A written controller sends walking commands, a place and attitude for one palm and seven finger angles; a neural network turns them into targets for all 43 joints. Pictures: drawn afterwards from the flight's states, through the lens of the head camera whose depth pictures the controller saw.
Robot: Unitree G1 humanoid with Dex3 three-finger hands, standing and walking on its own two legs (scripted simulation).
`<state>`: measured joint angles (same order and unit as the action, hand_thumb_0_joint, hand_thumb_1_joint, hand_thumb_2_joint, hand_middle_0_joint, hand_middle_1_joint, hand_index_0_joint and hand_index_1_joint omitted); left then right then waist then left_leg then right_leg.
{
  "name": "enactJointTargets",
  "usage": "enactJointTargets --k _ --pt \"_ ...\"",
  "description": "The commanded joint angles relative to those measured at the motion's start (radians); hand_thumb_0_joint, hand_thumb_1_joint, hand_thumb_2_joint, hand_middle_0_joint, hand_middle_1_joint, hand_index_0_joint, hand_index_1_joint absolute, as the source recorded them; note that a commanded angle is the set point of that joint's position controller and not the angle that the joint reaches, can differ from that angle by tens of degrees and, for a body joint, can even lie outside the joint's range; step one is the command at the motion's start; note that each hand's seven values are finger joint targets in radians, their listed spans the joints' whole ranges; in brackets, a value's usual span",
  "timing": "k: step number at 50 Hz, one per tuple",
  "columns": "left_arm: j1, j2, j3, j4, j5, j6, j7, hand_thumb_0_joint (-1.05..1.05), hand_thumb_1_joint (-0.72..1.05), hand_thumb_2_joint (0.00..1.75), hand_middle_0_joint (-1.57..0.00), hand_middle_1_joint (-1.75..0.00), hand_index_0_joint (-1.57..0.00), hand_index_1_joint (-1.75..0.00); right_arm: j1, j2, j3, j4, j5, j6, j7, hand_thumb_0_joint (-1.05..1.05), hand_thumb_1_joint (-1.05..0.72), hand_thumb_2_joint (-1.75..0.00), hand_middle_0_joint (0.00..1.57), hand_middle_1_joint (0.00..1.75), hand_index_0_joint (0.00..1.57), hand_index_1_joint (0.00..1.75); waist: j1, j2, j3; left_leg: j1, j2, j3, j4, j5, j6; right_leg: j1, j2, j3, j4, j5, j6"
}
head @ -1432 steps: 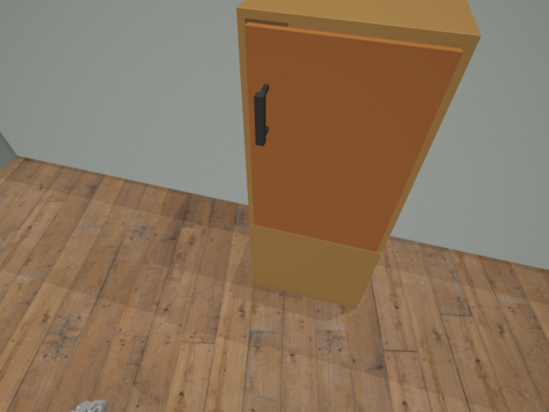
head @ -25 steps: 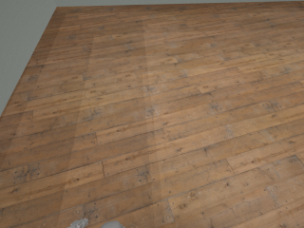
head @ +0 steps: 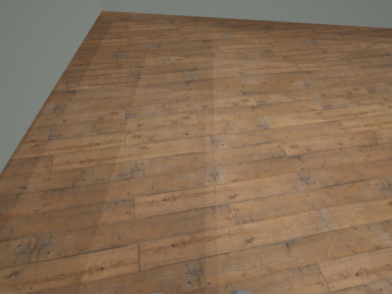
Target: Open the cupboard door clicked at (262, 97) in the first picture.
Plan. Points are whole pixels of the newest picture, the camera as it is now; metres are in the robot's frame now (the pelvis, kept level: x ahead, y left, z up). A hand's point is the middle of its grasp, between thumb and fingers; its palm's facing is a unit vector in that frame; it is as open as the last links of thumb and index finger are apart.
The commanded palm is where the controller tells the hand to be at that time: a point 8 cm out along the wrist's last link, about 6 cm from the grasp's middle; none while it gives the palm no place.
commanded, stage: turn to face it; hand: left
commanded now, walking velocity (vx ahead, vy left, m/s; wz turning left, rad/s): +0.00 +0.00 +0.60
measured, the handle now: out of the picture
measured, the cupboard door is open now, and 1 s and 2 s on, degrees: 45 45 45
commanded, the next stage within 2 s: none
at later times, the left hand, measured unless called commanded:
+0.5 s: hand out of the picture +0.07 +0.17 -0.17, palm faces +0.34 -0.91 -0.23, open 7.3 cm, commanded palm none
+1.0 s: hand out of the picture +0.09 +0.16 -0.15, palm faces +0.55 -0.77 -0.31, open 7.4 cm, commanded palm none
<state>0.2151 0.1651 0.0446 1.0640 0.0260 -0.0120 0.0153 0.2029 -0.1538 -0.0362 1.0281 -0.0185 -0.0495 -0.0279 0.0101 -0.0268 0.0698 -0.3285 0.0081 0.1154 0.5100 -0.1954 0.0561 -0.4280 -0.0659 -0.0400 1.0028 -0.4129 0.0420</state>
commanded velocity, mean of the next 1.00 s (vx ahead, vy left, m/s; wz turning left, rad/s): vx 0.00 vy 0.00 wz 0.60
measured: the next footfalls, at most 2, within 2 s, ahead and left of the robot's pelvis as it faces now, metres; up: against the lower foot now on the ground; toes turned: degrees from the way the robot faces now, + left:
right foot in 0.18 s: +0.11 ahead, -0.14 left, +0.00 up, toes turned +2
left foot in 0.54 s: +0.11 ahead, +0.10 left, +0.00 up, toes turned +28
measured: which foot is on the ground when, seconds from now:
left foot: down 0.00-0.18, up 0.20-0.52, down 0.54-0.90, up 0.92-1.00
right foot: up 0.00-0.16, down 0.18-0.54, up 0.56-0.88, down 0.90-1.00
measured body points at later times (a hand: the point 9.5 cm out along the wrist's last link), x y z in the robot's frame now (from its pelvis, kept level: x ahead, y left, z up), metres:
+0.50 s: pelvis +0.08 -0.04 +0.00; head +0.13 -0.01 +0.45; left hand +0.05 +0.22 -0.15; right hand +0.27 -0.25 -0.14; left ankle +0.06 +0.09 -0.71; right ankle +0.07 -0.15 -0.73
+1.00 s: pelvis +0.13 -0.07 +0.00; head +0.19 -0.06 +0.44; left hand +0.07 +0.20 -0.12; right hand +0.34 -0.23 -0.17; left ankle +0.04 +0.05 -0.67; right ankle +0.18 -0.15 -0.73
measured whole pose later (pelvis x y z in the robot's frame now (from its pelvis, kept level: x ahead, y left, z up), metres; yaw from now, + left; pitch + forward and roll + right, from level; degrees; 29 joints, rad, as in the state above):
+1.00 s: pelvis +0.13 -0.07 +0.00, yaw +36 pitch +1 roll +2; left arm 0.17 0.19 0.04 0.86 0.03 0.00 0.02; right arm 0.15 -0.24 -0.09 0.94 -0.01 0.07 0.02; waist -0.01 0.05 0.11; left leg -0.50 -0.03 -0.04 1.04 -0.47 -0.04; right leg -0.30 -0.06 -0.10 0.62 -0.34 -0.03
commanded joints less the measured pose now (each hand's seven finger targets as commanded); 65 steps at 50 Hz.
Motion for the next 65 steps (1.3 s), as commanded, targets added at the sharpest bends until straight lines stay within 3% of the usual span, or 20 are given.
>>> enactJointTargets --k 1,7,9,10,14,22,25,26,27,28,34,39,43,44,45,46,49,51,61,65 --pt "0.062 0.032 0.022 -0.072 -0.006 0.009 -0.002 0.0 0.9 0.9 -0.2 -0.3 -0.2 -0.3 0.058 -0.184 -0.041 -0.051 -0.009 0.024 0.005 0.0 -0.9 -0.9 0.2 0.3 0.2 0.3 -0.008 0.155 -0.124 0.038 0.238 -0.245 -0.189 0.305 0.106 0.065 0.009 -0.013 -0.141 0.033 0.016" --pt "0.094 0.103 0.046 -0.12 -0.008 -0.004 0.005 0.0 0.9 0.9 -0.2 -0.3 -0.2 -0.3 -0.024 -0.196 -0.058 -0.106 -0.003 0.058 0.019 0.0 -0.9 -0.9 0.2 0.3 0.2 0.3 0.042 0.086 -0.103 -0.12 0.15 -0.298 -0.068 0.041 0.036 0.32 0.01 -0.014 -0.543 0.197 0.007" --pt "0.132 0.259 0.071 -0.135 0.008 -0.014 0.018 0.0 0.9 0.9 -0.2 -0.3 -0.2 -0.3 -0.026 -0.111 -0.05 -0.144 0.004 0.06 0.033 0.0 -0.9 -0.9 0.2 0.3 0.2 0.3 0.066 -0.318 -0.111 -0.318 -0.061 -0.062 0.366 -0.395 -0.089 0.425 -0.413 0.372 -0.739 0.326 -0.158" --pt "0.104 0.249 0.064 -0.148 0.0 -0.015 0.022 0.0 0.9 0.9 -0.2 -0.3 -0.2 -0.3 -0.034 -0.148 -0.06 -0.136 -0.001 0.072 0.033 0.0 -0.9 -0.9 0.2 0.3 0.2 0.3 0.057 -0.283 -0.109 -0.307 -0.005 -0.127 0.577 -0.421 -0.087 0.344 -0.446 0.362 -0.738 0.341 -0.209" --pt "-0.019 0.165 0.04 -0.188 -0.001 -0.013 0.025 0.0 0.9 0.9 -0.2 -0.3 -0.2 -0.3 -0.03 -0.104 -0.049 -0.111 0.001 0.095 0.051 0.0 -0.9 -0.9 0.2 0.3 0.2 0.3 -0.018 -0.145 -0.07 -0.282 0.047 -0.101 0.685 -0.237 -0.116 0.297 -0.282 0.038 -0.664 0.541 -0.143" --pt "0.07 0.241 0.062 -0.174 0.007 -0.012 0.018 0.0 0.9 0.9 -0.2 -0.3 -0.2 -0.3 -0.137 -0.107 -0.032 -0.173 0.009 0.086 0.063 0.0 -0.9 -0.9 0.2 0.3 0.2 0.3 0.027 -0.181 -0.089 -0.134 0.01 0.019 0.248 -0.235 -0.104 0.401 -0.302 -0.09 -0.535 0.836 -0.131" --pt "0.04 0.26 0.069 -0.188 -0.003 -0.009 0.007 0.0 0.9 0.9 -0.2 -0.3 -0.2 -0.3 -0.039 -0.158 -0.047 -0.169 0.0 0.079 0.059 0.0 -0.9 -0.9 0.2 0.3 0.2 0.3 -0.043 -0.129 -0.143 0.096 -0.018 0.05 0.018 -0.048 -0.079 0.312 -0.283 -0.164 -0.358 0.782 -0.069" --pt "0.026 0.239 0.066 -0.207 -0.01 -0.007 0.002 0.0 0.9 0.9 -0.2 -0.3 -0.2 -0.3 0.039 -0.233 -0.066 -0.154 -0.007 0.071 0.055 0.0 -0.9 -0.9 0.2 0.3 0.2 0.3 -0.092 0.006 -0.211 0.297 0.083 -0.059 -0.044 0.182 -0.033 0.153 -0.246 -0.186 -0.181 0.581 -0.023" --pt "0.002 0.158 0.046 -0.255 -0.019 -0.002 -0.008 0.0 0.9 0.9 -0.2 -0.3 -0.2 -0.3 0.115 -0.359 -0.099 -0.154 -0.014 0.064 0.047 0.0 -0.9 -0.9 0.2 0.3 0.2 0.3 -0.132 0.358 -0.248 0.44 0.401 -0.502 -0.088 0.63 0.148 -0.149 -0.077 -0.177 0.085 -0.194 0.053" --pt "-0.072 0.177 0.035 -0.299 -0.005 0.015 0.005 0.0 0.9 0.9 -0.2 -0.3 -0.2 -0.3 0.167 -0.382 -0.096 -0.138 -0.001 0.076 0.043 0.0 -0.9 -0.9 0.2 0.3 0.2 0.3 -0.143 0.218 -0.244 0.379 0.465 -0.498 -0.089 0.65 0.207 -0.171 -0.063 -0.029 0.183 -0.279 0.035" --pt "0.002 0.156 0.047 -0.217 -0.002 0.038 -0.008 0.0 0.9 0.9 -0.2 -0.3 -0.2 -0.3 -0.069 -0.281 -0.068 -0.203 -0.005 0.057 0.019 0.0 -0.9 -0.9 0.2 0.3 0.2 0.3 -0.013 0.179 -0.126 0.138 0.227 -0.279 -0.156 0.291 0.094 -0.113 -0.036 0.035 0.126 0.003 0.05" --pt "-0.034 0.142 0.04 -0.243 -0.005 0.036 -0.004 0.0 0.9 0.9 -0.2 -0.3 -0.2 -0.3 -0.053 -0.286 -0.079 -0.201 -0.01 0.067 0.027 0.0 -0.9 -0.9 0.2 0.3 0.2 0.3 -0.03 0.159 -0.115 0.097 0.215 -0.341 -0.149 0.213 0.104 -0.019 0.01 0.011 -0.111 -0.017 0.044" --pt "0.064 0.149 0.045 -0.238 -0.01 0.018 -0.002 0.0 0.9 0.9 -0.2 -0.3 -0.2 -0.3 -0.111 -0.282 -0.086 -0.218 -0.005 0.078 0.029 0.0 -0.9 -0.9 0.2 0.3 0.2 0.3 0.018 0.182 -0.128 -0.018 0.171 -0.374 -0.061 0.167 0.068 0.21 0.058 -0.018 -0.418 0.105 0.026" --pt "0.11 0.176 0.054 -0.23 -0.007 0.008 0.004 0.0 0.9 0.9 -0.2 -0.3 -0.2 -0.3 -0.123 -0.251 -0.084 -0.226 0.002 0.078 0.032 0.0 -0.9 -0.9 0.2 0.3 0.2 0.3 0.046 0.104 -0.146 -0.101 0.116 -0.342 0.023 0.079 0.024 0.337 0.011 0.015 -0.576 0.177 0.014" --pt "0.138 0.272 0.072 -0.23 0.011 -0.005 0.014 0.0 0.9 0.9 -0.2 -0.3 -0.2 -0.3 -0.101 -0.178 -0.074 -0.24 0.013 0.077 0.039 0.0 -0.9 -0.9 0.2 0.3 0.2 0.3 0.056 -0.2 -0.156 -0.29 -0.032 -0.196 0.259 -0.203 -0.061 0.455 -0.249 0.299 -0.719 0.204 -0.064" --pt "0.11 0.316 0.066 -0.243 0.008 0.0 0.015 0.0 0.9 0.9 -0.2 -0.3 -0.2 -0.3 -0.12 -0.174 -0.073 -0.252 0.004 0.076 0.043 0.0 -0.9 -0.9 0.2 0.3 0.2 0.3 0.057 -0.307 -0.123 -0.314 -0.073 -0.137 0.528 -0.442 -0.09 0.356 -0.437 0.418 -0.732 0.34 -0.171" --pt "-0.026 0.197 0.044 -0.261 -0.004 -0.003 0.026 0.0 0.9 0.9 -0.2 -0.3 -0.2 -0.3 -0.091 -0.176 -0.072 -0.184 0.001 0.097 0.049 0.0 -0.9 -0.9 0.2 0.3 0.2 0.3 -0.021 -0.162 -0.088 -0.298 0.019 -0.17 0.785 -0.257 -0.109 0.304 -0.298 0.166 -0.643 0.536 -0.165" --pt "-0.021 0.18 0.036 -0.264 -0.004 -0.01 0.024 0.0 0.9 0.9 -0.2 -0.3 -0.2 -0.3 -0.085 -0.149 -0.061 -0.17 0.002 0.104 0.058 0.0 -0.9 -0.9 0.2 0.3 0.2 0.3 -0.025 -0.169 -0.093 -0.278 0.019 -0.132 0.728 -0.21 -0.124 0.321 -0.251 0.046 -0.623 0.639 -0.13" --pt "0.087 0.238 0.064 -0.21 0.005 -0.005 0.021 0.0 0.9 0.9 -0.2 -0.3 -0.2 -0.3 -0.175 -0.12 -0.041 -0.183 0.01 0.097 0.063 0.0 -0.9 -0.9 0.2 0.3 0.2 0.3 0.035 -0.18 -0.104 -0.146 0.022 -0.016 0.295 -0.27 -0.106 0.429 -0.328 -0.068 -0.561 0.761 -0.153" --pt "0.052 0.258 0.073 -0.21 -0.005 0.001 0.007 0.0 0.9 0.9 -0.2 -0.3 -0.2 -0.3 -0.061 -0.162 -0.052 -0.169 0.004 0.083 0.059 0.0 -0.9 -0.9 0.2 0.3 0.2 0.3 -0.037 -0.115 -0.145 0.135 -0.008 0.017 -0.007 -0.067 -0.073 0.286 -0.306 -0.156 -0.375 0.66 -0.077"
